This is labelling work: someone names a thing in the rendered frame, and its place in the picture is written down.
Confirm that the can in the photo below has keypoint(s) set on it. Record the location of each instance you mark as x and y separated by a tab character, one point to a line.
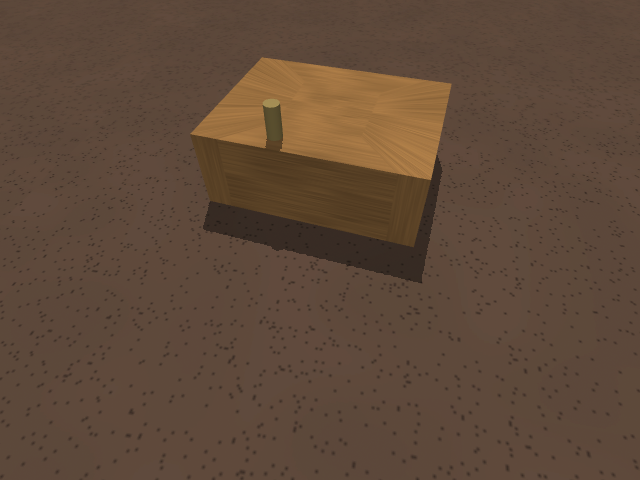
273	122

